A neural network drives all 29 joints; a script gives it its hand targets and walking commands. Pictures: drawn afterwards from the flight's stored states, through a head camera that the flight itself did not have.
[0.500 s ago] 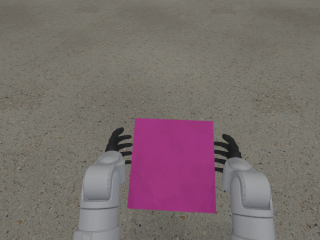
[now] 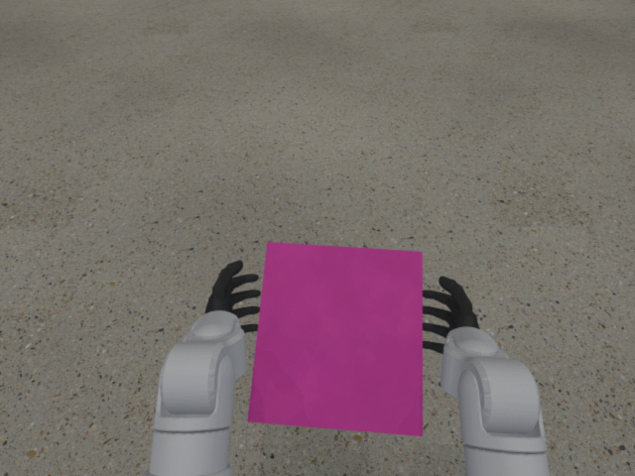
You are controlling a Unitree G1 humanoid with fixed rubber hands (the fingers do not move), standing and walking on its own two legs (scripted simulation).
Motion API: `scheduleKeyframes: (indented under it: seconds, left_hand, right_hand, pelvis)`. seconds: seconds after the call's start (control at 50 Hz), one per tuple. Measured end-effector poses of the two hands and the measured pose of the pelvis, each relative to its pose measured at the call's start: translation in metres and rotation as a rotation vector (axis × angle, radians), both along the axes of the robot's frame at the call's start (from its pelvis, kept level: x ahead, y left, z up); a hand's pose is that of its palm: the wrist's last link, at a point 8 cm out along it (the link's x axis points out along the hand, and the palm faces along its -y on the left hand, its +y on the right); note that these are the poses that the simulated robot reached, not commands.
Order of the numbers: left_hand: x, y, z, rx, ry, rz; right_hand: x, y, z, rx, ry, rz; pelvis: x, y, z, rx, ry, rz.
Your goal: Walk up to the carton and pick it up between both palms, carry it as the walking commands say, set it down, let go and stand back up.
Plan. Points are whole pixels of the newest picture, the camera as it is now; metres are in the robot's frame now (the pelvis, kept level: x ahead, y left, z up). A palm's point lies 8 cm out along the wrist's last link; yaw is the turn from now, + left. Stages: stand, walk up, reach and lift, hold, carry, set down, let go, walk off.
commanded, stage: carry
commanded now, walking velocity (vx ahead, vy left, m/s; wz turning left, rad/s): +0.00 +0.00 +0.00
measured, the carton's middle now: (337, 335) +0.32 +0.00 -0.01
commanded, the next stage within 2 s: hold in 1.94 s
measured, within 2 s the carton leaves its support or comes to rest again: neither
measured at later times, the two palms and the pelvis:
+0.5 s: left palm (223, 323) +0.28 +0.13 +0.09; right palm (466, 336) +0.27 -0.14 +0.08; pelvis +0.01 +0.00 +0.00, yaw -1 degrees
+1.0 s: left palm (207, 339) +0.26 +0.15 +0.08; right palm (454, 355) +0.25 -0.13 +0.07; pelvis -0.01 +0.01 +0.00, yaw -1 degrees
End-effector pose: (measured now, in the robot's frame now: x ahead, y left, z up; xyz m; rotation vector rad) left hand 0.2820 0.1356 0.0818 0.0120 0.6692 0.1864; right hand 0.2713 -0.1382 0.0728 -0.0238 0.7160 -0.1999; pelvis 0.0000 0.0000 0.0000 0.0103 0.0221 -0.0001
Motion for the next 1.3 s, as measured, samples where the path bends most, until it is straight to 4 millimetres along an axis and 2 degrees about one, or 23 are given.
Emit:
scheduleKeyframes:
  seconds: [0.2, 0.28, 0.4, 0.48, 0.56, 0.62, 0.7, 0.86, 0.94, 1.14, 1.26, 1.3]
  left_hand:
    - [0.0, -0.01, 0.001, 0.028, 0.024, -0.022]
    - [0.0, -0.011, 0.006, 0.017, 0.003, -0.02]
    - [-0.002, -0.006, 0.006, 0.003, 0.006, -0.012]
    - [-0.002, -0.004, 0.002, 0.005, 0.023, -0.012]
    - [-0.006, 0.0, 0.015, -0.015, -0.036, -0.006]
    - [-0.004, 0.003, 0.009, 0.006, -0.015, -0.014]
    - [-0.014, 0.008, 0.01, 0.002, -0.016, -0.013]
    - [-0.023, 0.016, 0.003, 0.002, 0.013, -0.005]
    - [-0.023, 0.014, -0.002, 0.016, 0.039, -0.023]
    - [-0.015, 0.009, 0.002, -0.007, -0.012, -0.006]
    - [-0.023, 0.003, 0.011, -0.005, -0.039, -0.014]
    - [-0.023, 0.002, 0.008, 0.009, -0.02, -0.021]
  right_hand:
    - [-0.002, -0.01, 0.0, 0.012, 0.013, -0.014]
    - [-0.002, -0.011, 0.007, 0.015, -0.011, -0.018]
    - [-0.002, -0.006, 0.012, -0.016, -0.01, -0.002]
    - [0.001, -0.004, 0.007, -0.023, 0.009, 0.002]
    - [-0.004, -0.001, 0.019, 0.001, -0.051, -0.014]
    - [-0.004, 0.003, 0.015, -0.02, -0.033, -0.005]
    - [-0.013, 0.008, 0.017, -0.017, -0.035, -0.001]
    - [-0.02, 0.015, 0.012, -0.036, -0.003, 0.018]
    - [-0.02, 0.014, 0.001, -0.036, 0.027, 0.009]
    - [-0.015, 0.008, 0.006, -0.008, -0.026, -0.001]
    - [-0.024, 0.003, 0.014, -0.003, -0.049, -0.013]
    - [-0.025, 0.001, 0.011, -0.007, -0.031, -0.008]
  pelvis:
    - [0.004, -0.005, 0.001, 0.0, 0.006, -0.006]
    - [0.004, -0.006, 0.001, 0.0, 0.005, -0.006]
    - [0.006, -0.005, 0.002, -0.005, 0.008, -0.005]
    - [0.006, -0.003, 0.002, -0.006, 0.003, -0.01]
    - [0.002, 0.001, 0.0, -0.009, -0.002, -0.009]
    - [0.002, 0.004, 0.0, -0.012, -0.006, -0.011]
    - [-0.001, 0.009, -0.001, -0.009, -0.02, -0.014]
    - [-0.009, 0.013, -0.001, -0.004, -0.031, -0.016]
    - [-0.012, 0.015, -0.001, -0.002, -0.038, -0.017]
    - [-0.014, 0.01, -0.001, -0.002, -0.027, -0.011]
    - [-0.016, 0.006, -0.001, -0.002, -0.026, -0.012]
    - [-0.015, 0.005, -0.001, 0.0, -0.025, -0.013]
